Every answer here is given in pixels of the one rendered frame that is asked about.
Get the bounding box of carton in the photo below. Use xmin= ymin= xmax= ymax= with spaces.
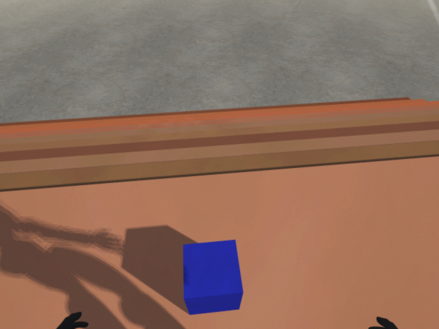
xmin=183 ymin=240 xmax=243 ymax=315

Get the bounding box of left robot hand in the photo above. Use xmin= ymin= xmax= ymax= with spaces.
xmin=56 ymin=312 xmax=88 ymax=329

